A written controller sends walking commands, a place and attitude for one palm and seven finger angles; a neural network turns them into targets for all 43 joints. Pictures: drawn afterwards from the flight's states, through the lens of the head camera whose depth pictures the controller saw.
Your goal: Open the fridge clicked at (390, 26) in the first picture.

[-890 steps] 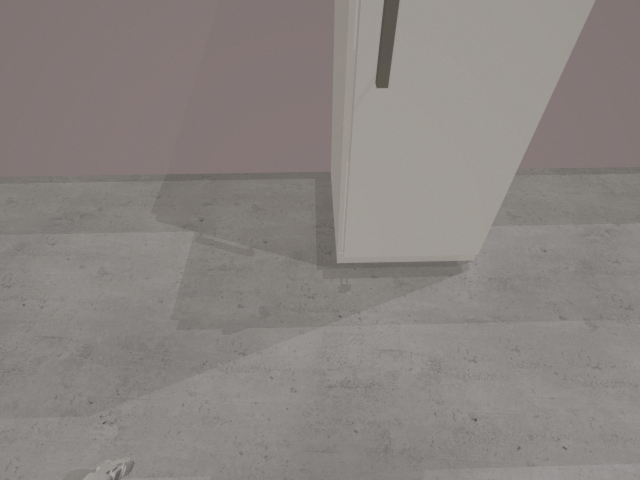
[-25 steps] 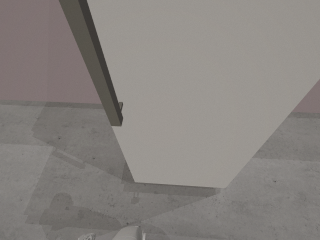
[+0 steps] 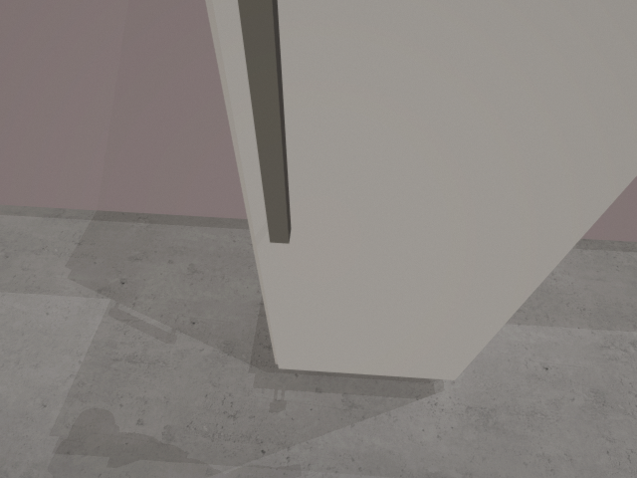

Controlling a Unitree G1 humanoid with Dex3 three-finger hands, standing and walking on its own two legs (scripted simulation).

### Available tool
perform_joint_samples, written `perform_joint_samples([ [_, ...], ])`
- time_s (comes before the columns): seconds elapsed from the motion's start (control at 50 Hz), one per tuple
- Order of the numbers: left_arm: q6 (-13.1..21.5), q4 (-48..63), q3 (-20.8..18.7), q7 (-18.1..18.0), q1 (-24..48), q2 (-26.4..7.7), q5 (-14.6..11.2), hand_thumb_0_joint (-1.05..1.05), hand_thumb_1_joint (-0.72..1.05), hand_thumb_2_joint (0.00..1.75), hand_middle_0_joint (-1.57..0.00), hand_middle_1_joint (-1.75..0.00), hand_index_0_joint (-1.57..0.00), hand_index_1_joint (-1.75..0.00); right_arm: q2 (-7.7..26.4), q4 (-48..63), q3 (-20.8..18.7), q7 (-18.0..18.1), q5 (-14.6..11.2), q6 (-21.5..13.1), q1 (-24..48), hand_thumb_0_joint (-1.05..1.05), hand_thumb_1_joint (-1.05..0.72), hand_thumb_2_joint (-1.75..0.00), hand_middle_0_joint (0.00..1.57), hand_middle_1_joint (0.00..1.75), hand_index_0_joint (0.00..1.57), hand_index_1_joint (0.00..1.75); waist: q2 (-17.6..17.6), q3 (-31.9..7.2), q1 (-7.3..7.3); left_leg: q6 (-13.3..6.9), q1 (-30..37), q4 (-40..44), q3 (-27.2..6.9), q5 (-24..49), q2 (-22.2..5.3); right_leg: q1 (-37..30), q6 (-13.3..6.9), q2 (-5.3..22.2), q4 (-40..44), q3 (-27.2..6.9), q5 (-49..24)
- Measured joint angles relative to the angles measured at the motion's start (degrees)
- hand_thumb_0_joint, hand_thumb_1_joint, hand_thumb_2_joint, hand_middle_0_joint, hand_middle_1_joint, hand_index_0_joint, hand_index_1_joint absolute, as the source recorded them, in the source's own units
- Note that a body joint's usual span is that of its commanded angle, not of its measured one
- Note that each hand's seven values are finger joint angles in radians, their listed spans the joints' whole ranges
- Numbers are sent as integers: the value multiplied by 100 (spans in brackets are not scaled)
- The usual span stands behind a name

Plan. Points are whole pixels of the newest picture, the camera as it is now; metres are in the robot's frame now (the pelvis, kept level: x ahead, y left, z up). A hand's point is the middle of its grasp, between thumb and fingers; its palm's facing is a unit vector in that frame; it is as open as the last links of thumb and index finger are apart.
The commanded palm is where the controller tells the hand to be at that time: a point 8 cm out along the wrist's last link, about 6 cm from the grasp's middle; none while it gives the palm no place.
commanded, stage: come to a stop and stand still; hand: left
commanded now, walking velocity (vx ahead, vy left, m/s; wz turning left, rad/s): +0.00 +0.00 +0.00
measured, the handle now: (270, 81) +0.45 +0.09 +0.26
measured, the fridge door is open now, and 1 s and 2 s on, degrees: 0 0 0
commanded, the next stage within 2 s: none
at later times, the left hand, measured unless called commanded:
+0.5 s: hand out of the picture -0.03 +0.15 -0.18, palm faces +0.02 -0.98 -0.18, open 7.4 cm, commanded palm none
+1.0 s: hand out of the picture -0.04 +0.21 -0.18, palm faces +0.04 -0.97 -0.23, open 7.4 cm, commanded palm none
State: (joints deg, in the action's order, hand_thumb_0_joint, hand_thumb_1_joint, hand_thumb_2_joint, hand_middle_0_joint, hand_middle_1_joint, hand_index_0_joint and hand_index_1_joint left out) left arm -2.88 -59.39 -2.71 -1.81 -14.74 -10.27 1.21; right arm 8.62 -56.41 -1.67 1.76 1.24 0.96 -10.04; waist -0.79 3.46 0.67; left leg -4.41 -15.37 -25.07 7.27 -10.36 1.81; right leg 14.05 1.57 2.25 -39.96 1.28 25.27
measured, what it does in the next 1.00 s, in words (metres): steps on the spot: right foot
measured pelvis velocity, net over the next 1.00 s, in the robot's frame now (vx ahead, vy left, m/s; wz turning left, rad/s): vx -0.05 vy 0.02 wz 0.01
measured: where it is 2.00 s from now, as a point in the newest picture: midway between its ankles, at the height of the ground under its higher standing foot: outside the picture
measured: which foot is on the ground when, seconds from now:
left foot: down 0.00-1.00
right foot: up 0.00-0.02, down 0.04-1.00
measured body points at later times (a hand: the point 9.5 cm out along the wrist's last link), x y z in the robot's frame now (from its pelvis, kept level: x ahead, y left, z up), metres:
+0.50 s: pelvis -0.02 -0.01 +0.00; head -0.01 -0.01 +0.45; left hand -0.03 +0.21 -0.16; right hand -0.07 -0.22 -0.16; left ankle +0.04 +0.08 -0.74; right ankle -0.06 -0.12 -0.74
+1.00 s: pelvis -0.05 +0.02 +0.00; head -0.07 +0.03 +0.45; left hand -0.04 +0.26 -0.16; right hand +0.02 -0.24 -0.14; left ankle +0.04 +0.08 -0.74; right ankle -0.06 -0.12 -0.74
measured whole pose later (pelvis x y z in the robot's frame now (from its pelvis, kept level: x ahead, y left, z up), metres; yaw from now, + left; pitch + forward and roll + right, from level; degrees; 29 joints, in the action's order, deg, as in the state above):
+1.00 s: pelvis -0.05 +0.02 +0.00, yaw +1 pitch -3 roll -2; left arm 0.1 -56.1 -0.5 -2.2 -19.9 -12.0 1.7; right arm 12.4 -56.4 -1.4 0.3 0.9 0.1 -13.5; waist 0.2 0.1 0.0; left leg -5.2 -17.0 -27.0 6.6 -7.3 1.1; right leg 8.9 0.8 1.2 -28.2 3.0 16.0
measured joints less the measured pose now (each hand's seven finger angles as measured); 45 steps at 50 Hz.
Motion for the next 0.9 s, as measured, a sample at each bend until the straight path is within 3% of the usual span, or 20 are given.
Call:
perform_joint_samples([
  [0.04, 65, -51, 46, -10, -68, 53, -1, 0, 91, 90, -19, -30, -20, -30, 14, -96, -6, -11, -29, -4, -90, -1, -92, -89, 20, 30, 21, 30, -3, -67, -12, 17, -48, -36, 67, 14, 59, -400, -41, 34, 909, 16, -519],
  [0.08, 130, -162, 89, -34, -96, 178, 0, 0, 91, 90, -19, -30, -20, -30, 87, -230, -53, 3, -71, 14, -143, -1, -92, -89, 20, 30, 21, 30, 148, -79, -37, 68, -52, -87, 70, 6, -2, -546, -118, -29, 1200, 29, -576],
  [0.18, 231, -321, 202, -26, -272, 311, -43, 0, 91, 90, -19, -30, -20, -30, 137, -533, 2, -45, -46, 31, -467, -1, -93, -89, 20, 30, 20, 30, 213, -215, -174, 151, 140, 157, 14, 158, -53, -711, -177, -104, 1384, 76, -712],
  [0.4, 253, -488, 233, -29, -322, 353, -80, 0, 91, 90, -20, -30, -20, -30, -142, -1044, 127, -20, -35, 31, -1035, 0, -91, -89, 20, 30, 20, 30, 4, -257, -212, 162, 232, 315, -30, 279, -123, -829, -231, -193, 1593, 112, -853],
  [0.5, 409, -239, 294, -51, -362, 298, -36, 0, 91, 90, -20, -30, -20, -30, -82, -645, 73, -50, -9, -130, -1149, 0, -91, -89, 20, 30, 20, 30, 189, -83, -287, 119, -138, -212, -196, 119, -152, -635, -237, -212, 1297, 288, -741],
  [0.66, 348, -12, 215, -117, -478, 113, -19, 0, 90, 90, -20, -30, -20, -30, 56, -281, 17, -43, -21, -133, -896, 0, -91, -89, 20, 30, 20, 30, 218, -310, -210, 55, -252, -705, -163, -174, -184, -568, -188, -208, 926, 249, -537],
  [0.9, 315, 340, 220, -71, -430, -89, 33, 0, 90, 90, -20, -30, -20, -30, 297, 21, 31, -104, -37, -133, -353, 0, -91, -89, 20, 30, 20, 30, 152, -354, -69, -63, -161, -404, -59, 118, -113, -546, -87, -135, 1041, 162, -778],
])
